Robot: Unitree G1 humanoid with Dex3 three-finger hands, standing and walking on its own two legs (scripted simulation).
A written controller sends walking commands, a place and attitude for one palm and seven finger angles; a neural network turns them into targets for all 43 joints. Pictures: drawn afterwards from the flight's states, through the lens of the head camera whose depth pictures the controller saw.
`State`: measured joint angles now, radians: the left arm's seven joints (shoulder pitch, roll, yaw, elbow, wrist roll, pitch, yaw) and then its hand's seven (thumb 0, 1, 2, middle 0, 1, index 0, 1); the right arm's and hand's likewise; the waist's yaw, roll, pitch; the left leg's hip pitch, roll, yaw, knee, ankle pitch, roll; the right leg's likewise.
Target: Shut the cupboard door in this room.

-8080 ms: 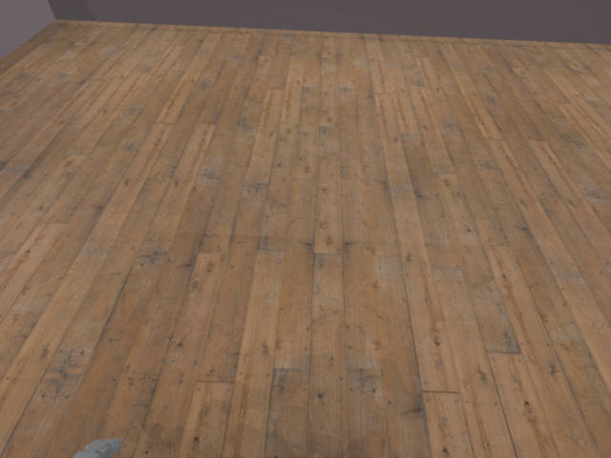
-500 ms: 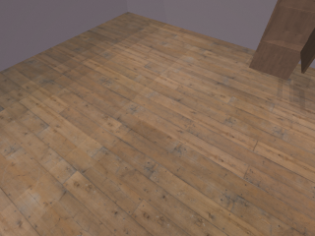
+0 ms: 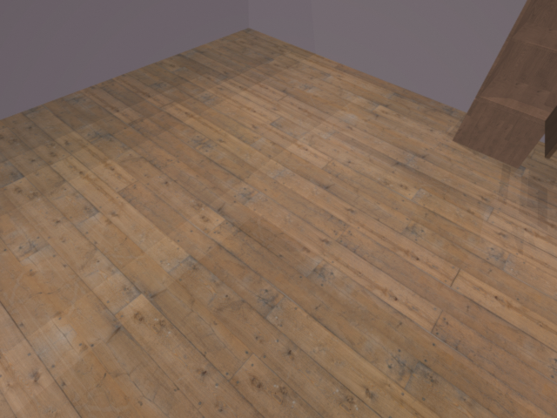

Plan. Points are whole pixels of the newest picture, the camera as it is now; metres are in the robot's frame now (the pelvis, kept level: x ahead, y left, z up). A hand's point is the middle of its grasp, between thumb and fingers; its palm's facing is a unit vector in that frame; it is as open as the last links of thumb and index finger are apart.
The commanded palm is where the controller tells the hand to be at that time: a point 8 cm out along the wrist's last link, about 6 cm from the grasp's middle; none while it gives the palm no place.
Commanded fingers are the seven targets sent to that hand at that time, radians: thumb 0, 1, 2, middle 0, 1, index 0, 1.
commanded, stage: turn or walk to find it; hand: left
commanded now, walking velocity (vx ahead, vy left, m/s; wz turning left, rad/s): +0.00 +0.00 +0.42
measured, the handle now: out of the picture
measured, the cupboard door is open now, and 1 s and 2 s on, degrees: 100 100 100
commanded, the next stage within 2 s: none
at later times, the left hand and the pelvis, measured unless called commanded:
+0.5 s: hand out of the picture +0.03 +0.23 -0.17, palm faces +0.20 -0.95 -0.22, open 7.4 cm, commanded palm none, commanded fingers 0.00 0.90 0.90 -0.20 -0.30 -0.20 -0.30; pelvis -0.02 +0.01 +0.00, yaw +11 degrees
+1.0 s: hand out of the picture -0.05 +0.15 -0.16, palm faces +0.41 -0.87 -0.27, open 7.4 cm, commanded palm none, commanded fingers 0.00 0.90 0.90 -0.20 -0.30 -0.20 -0.30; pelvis -0.02 -0.04 +0.00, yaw +25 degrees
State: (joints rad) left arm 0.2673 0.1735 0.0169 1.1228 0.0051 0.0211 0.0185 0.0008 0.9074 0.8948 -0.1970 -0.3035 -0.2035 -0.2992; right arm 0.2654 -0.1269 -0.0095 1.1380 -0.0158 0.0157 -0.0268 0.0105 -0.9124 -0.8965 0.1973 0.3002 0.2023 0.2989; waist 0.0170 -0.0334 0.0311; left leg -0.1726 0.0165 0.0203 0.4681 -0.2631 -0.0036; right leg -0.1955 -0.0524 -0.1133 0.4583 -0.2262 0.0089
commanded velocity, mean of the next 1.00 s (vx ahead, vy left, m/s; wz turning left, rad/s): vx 0.00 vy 0.00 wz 0.42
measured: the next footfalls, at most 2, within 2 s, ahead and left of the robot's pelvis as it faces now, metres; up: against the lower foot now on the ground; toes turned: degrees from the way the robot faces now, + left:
right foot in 0.70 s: +0.03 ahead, -0.13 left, +0.00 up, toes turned +15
left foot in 1.16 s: -0.07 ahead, +0.09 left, +0.00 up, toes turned +33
